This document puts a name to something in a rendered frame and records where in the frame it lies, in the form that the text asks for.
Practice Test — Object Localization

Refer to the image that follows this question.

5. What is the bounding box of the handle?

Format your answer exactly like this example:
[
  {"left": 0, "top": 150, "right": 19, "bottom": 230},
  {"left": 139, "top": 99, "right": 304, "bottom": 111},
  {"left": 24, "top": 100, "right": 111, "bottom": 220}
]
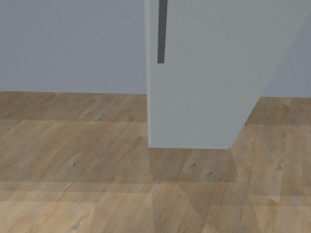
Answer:
[{"left": 157, "top": 0, "right": 168, "bottom": 64}]

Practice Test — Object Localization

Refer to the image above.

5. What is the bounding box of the fridge door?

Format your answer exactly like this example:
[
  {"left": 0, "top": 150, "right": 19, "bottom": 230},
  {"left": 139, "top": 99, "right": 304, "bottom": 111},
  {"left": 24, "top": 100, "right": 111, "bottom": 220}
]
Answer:
[{"left": 150, "top": 0, "right": 311, "bottom": 149}]

